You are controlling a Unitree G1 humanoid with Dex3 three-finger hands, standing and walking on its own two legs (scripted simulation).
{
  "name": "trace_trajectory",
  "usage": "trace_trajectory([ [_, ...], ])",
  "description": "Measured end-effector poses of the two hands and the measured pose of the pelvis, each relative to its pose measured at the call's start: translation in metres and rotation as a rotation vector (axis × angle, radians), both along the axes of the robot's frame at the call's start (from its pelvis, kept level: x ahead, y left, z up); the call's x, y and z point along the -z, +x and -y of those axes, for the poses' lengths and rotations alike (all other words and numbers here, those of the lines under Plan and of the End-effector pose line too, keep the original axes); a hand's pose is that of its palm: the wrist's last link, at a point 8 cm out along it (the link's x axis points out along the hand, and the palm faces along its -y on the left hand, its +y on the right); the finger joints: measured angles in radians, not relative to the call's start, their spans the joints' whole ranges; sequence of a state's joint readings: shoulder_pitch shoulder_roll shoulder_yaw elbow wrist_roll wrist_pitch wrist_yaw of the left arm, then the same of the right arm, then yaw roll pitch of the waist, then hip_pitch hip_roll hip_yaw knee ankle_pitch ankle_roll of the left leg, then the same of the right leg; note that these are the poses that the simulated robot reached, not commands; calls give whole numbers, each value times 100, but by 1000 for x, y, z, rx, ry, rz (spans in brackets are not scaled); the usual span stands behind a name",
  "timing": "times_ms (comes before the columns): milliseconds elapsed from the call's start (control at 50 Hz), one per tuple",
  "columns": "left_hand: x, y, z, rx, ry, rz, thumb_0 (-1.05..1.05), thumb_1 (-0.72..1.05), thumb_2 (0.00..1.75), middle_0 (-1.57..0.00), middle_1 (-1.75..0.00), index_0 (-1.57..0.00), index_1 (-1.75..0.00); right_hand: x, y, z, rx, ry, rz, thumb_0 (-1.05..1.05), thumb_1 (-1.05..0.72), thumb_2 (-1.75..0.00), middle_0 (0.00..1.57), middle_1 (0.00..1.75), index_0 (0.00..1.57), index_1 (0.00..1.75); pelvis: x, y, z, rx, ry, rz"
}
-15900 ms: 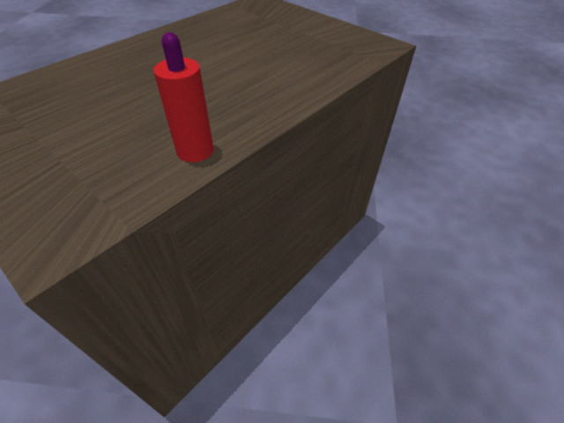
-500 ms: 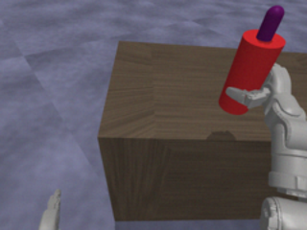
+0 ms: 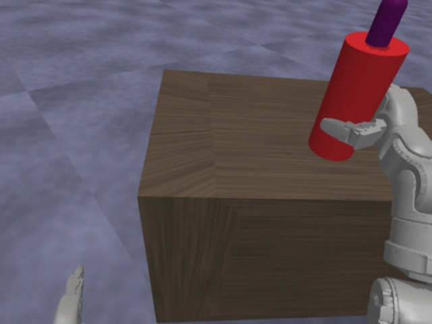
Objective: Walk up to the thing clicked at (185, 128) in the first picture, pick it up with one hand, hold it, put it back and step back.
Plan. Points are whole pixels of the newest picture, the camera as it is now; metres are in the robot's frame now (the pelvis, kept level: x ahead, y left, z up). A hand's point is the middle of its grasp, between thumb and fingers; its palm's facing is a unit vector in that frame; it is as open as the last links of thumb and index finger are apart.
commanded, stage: lift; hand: right
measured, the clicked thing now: (357, 86) +0.35 -0.17 +0.33
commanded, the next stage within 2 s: hold in 0.04 s
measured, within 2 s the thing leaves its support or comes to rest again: neither
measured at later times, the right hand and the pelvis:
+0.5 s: hand (356, 111) +0.33 -0.18 +0.30, palm faces +0.11 +0.99 -0.05, open 10.7 cm; pelvis +0.00 +0.00 +0.00, yaw +0 degrees
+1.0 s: hand (356, 107) +0.33 -0.18 +0.30, palm faces +0.13 +0.99 -0.04, open 10.7 cm; pelvis +0.00 +0.00 +0.00, yaw +0 degrees
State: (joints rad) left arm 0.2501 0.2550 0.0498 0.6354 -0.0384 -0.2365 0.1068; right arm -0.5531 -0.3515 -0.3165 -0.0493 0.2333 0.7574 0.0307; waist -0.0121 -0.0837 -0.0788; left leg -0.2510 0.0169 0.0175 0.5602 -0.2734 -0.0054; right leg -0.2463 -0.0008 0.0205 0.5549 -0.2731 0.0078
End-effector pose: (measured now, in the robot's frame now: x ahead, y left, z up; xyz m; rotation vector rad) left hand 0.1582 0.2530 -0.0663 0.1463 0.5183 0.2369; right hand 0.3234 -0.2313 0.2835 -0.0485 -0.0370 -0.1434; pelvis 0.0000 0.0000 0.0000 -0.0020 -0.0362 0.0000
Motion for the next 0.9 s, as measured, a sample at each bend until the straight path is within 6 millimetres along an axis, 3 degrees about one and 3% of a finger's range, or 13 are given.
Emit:
trace_trajectory([
  [160,-9,6,3,6,-1,63,-1,-54,6,-4,-4,-5,-5,-3,-11,-3,-16,1,4,-1,53,-110,69,107,71,108,1,-1,1,-1,1,9],
  [400,0,-2,3,2,1,27,-1,-54,6,-4,-5,-5,-5,-13,-22,0,-12,-18,27,-1,53,-110,68,107,71,108,1,-3,5,1,4,5],
  [600,-5,9,11,25,-11,73,-1,-54,6,-5,-5,-5,-5,-24,-26,-9,-44,-12,33,-1,53,-110,68,107,71,109,2,-4,5,4,5,9],
  [900,-5,0,4,26,11,57,-1,-54,6,-5,-5,-5,-5,-28,-17,-4,-11,11,11,-1,53,-110,68,107,71,109,2,-4,4,7,4,6],
])
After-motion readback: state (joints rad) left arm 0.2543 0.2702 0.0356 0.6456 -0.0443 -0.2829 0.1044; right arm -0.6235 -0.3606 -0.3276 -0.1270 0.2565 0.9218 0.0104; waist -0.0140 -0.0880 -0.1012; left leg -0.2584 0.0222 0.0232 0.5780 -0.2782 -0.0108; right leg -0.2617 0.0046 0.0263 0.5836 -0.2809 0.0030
